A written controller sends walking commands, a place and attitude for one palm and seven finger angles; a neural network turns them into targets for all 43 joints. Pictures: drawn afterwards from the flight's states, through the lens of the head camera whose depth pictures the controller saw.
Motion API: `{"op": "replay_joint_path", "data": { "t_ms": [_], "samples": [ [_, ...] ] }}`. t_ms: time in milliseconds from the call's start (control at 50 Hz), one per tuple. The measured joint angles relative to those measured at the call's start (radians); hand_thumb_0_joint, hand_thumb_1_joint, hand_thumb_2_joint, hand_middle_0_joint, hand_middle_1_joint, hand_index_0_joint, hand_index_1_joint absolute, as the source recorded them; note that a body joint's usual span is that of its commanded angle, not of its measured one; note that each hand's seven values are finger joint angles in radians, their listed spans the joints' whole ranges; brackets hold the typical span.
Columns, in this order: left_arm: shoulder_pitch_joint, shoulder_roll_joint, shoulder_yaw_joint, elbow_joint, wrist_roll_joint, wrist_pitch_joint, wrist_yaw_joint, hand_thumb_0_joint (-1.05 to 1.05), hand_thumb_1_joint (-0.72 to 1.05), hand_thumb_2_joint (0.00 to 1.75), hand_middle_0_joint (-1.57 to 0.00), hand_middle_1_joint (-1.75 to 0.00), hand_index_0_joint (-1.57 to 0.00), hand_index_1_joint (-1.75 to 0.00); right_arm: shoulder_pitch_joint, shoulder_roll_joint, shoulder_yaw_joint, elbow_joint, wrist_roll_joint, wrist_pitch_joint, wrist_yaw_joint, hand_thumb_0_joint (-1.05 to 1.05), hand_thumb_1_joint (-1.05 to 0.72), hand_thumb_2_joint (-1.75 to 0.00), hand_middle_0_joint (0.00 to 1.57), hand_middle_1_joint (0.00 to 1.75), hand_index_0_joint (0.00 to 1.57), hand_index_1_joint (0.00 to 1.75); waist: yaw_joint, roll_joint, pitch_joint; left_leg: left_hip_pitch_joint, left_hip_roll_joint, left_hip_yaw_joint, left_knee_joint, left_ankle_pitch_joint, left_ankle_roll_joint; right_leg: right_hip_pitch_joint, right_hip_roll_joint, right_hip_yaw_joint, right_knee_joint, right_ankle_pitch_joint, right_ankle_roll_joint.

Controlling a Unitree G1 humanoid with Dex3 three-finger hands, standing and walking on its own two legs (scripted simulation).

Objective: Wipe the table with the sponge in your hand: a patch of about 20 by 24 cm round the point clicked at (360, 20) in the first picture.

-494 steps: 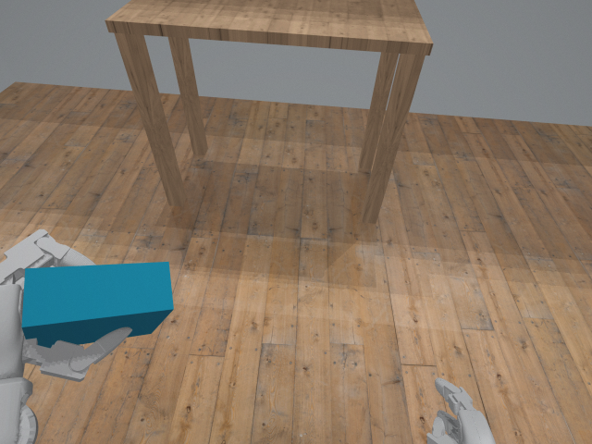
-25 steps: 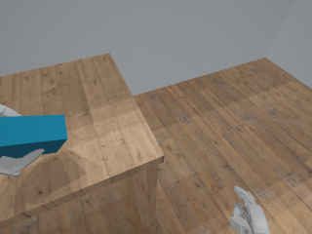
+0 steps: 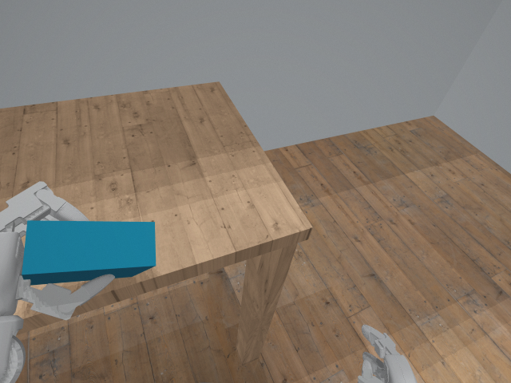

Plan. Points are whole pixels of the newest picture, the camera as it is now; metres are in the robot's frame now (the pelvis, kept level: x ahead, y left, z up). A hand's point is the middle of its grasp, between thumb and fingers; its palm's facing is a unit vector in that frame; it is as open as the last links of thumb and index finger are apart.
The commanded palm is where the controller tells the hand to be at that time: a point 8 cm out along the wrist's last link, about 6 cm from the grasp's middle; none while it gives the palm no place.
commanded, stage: come to a stop and stand still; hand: left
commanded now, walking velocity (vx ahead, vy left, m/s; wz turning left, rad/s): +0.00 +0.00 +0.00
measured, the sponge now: (107, 253) +0.23 +0.21 +0.14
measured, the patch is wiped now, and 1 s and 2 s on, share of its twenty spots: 0.00 0.00 0.00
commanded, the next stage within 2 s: look again from close up in 0.88 s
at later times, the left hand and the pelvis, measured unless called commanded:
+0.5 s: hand out of the picture +0.18 +0.31 +0.15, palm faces +0.43 -0.85 -0.29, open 9.4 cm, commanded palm +0.12 +0.33 +0.18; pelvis -0.04 +0.05 -0.01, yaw +0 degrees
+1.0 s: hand (1, 263) +0.20 +0.31 +0.15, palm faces +0.38 -0.87 -0.31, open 9.4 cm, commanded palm +0.15 +0.34 +0.18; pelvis -0.03 +0.06 +0.00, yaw -3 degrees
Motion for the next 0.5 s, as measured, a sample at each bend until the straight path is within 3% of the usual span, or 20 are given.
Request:
{"op": "replay_joint_path", "data": {
  "t_ms": [120,200,240,300,340,380,420,460,500],
  "samples": [
    [-0.043,-0.002,-0.007,0.020,0.007,0.020,0.012,-0.01,-0.43,1.02,-0.80,-1.37,-0.80,-1.37,-0.019,-0.009,-0.005,0.019,-0.005,-0.002,-0.021,0.01,-0.91,-0.90,0.21,0.30,0.20,0.30,0.028,-0.006,0.025,0.028,-0.013,-0.002,-0.062,0.099,0.025,-0.004,0.007,0.025,0.031,-0.073,-0.004],
    [-0.107,0.002,0.018,0.058,0.008,0.043,0.018,-0.01,-0.43,1.02,-0.79,-1.37,-0.80,-1.37,-0.034,-0.003,-0.016,0.001,-0.003,0.001,-0.017,0.01,-0.91,-0.90,0.21,0.30,0.20,0.30,0.016,-0.015,0.033,0.027,-0.029,0.008,-0.094,0.087,0.018,-0.002,0.012,0.018,0.049,-0.116,-0.019],
    [-0.105,-0.003,0.020,0.046,0.007,0.048,0.015,-0.01,-0.42,1.02,-0.79,-1.38,-0.80,-1.38,-0.041,-0.005,-0.021,-0.010,-0.002,0.005,-0.010,0.01,-0.91,-0.90,0.21,0.30,0.20,0.30,0.000,-0.007,0.038,0.015,-0.027,0.016,-0.085,0.051,0.010,0.006,0.014,0.018,0.015,-0.059,-0.022],
    [-0.052,0.000,0.014,-0.019,0.004,0.042,0.005,-0.01,-0.42,1.02,-0.79,-1.38,-0.80,-1.38,-0.044,-0.017,-0.023,-0.019,-0.001,0.017,-0.003,0.01,-0.91,-0.90,0.21,0.30,0.20,0.30,-0.004,0.001,0.032,-0.040,-0.023,0.020,0.025,-0.074,-0.017,0.003,0.009,0.007,-0.006,0.021,-0.018],
    [0.010,-0.006,0.015,-0.073,-0.003,0.032,0.002,-0.01,-0.42,1.02,-0.79,-1.38,-0.80,-1.38,-0.045,-0.026,-0.020,-0.011,0.000,0.028,0.000,0.01,-0.91,-0.90,0.21,0.30,0.20,0.30,0.021,-0.006,0.011,-0.065,-0.027,-0.006,0.174,-0.105,-0.031,-0.025,0.009,0.027,0.023,0.046,-0.023],
    [0.052,-0.017,0.010,-0.095,-0.010,0.025,0.004,-0.01,-0.42,1.02,-0.79,-1.38,-0.80,-1.38,-0.038,-0.035,-0.019,0.001,0.003,0.037,-0.002,0.01,-0.91,-0.90,0.21,0.30,0.20,0.30,0.036,-0.008,-0.025,-0.018,-0.019,-0.044,0.194,-0.129,-0.034,-0.062,0.008,0.039,0.077,0.017,-0.011],
    [0.018,-0.019,0.003,-0.062,-0.010,0.024,0.013,-0.01,-0.43,1.02,-0.79,-1.38,-0.80,-1.37,-0.037,-0.037,-0.024,0.013,0.007,0.035,-0.015,0.01,-0.91,-0.90,0.21,0.30,0.20,0.30,0.031,-0.017,-0.027,0.013,-0.027,-0.044,0.135,-0.024,0.000,-0.093,-0.004,0.041,0.154,-0.047,0.003],
    [-0.063,-0.018,0.002,0.017,-0.002,0.035,0.024,-0.01,-0.43,1.02,-0.80,-1.37,-0.80,-1.37,-0.045,-0.025,-0.026,0.029,0.010,0.030,-0.024,0.01,-0.91,-0.90,0.21,0.30,0.20,0.29,0.033,-0.036,0.003,0.031,-0.048,-0.026,0.125,0.002,0.043,-0.129,0.001,0.070,0.288,-0.124,0.006],
    [-0.118,-0.018,0.011,0.082,0.000,0.060,0.029,-0.01,-0.43,1.02,-0.80,-1.37,-0.80,-1.37,-0.044,-0.006,-0.022,0.034,0.007,0.028,-0.022,0.01,-0.91,-0.90,0.21,0.30,0.20,0.29,0.020,-0.041,0.017,0.054,-0.055,-0.023,0.075,0.018,0.057,-0.165,0.021,0.078,0.404,-0.147,0.006]
  ]
}}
